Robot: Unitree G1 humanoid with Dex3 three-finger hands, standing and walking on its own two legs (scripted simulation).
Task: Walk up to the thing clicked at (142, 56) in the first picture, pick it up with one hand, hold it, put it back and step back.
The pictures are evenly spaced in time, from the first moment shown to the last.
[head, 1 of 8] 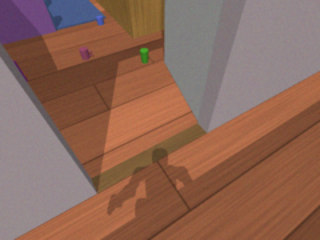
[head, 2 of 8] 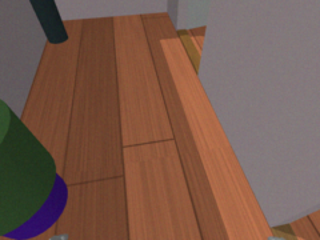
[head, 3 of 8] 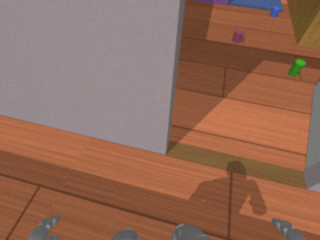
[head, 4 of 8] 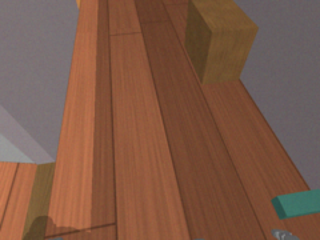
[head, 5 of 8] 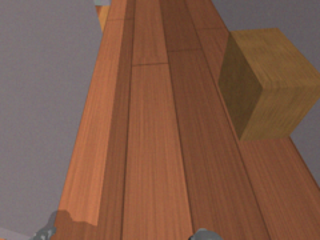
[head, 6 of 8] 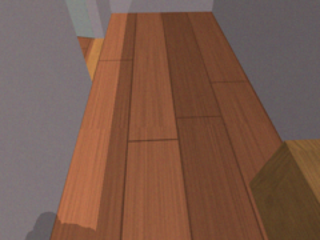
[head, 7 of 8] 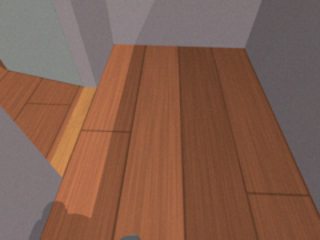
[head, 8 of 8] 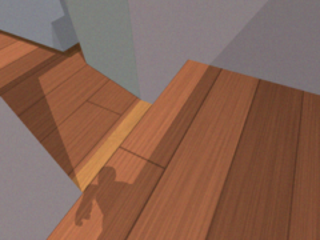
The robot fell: no
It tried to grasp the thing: no
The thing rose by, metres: 0.00
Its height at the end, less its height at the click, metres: +0.00
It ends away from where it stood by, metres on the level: 0.00
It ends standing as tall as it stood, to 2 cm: yes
